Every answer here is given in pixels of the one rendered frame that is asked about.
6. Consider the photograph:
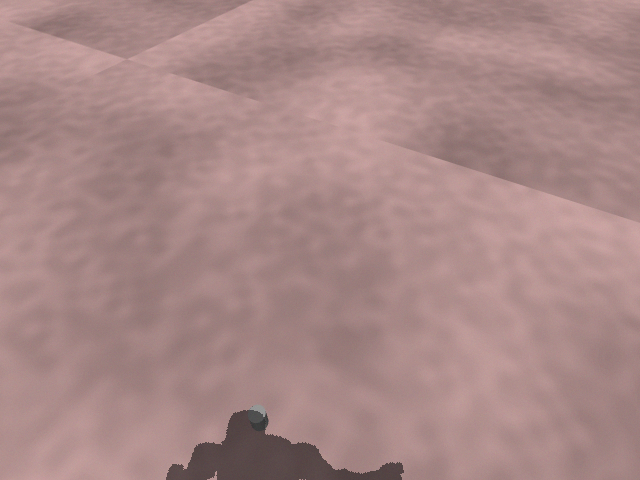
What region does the tin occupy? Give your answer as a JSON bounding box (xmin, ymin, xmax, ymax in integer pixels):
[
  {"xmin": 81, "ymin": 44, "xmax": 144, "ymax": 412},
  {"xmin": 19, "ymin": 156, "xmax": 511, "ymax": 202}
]
[{"xmin": 248, "ymin": 405, "xmax": 268, "ymax": 431}]

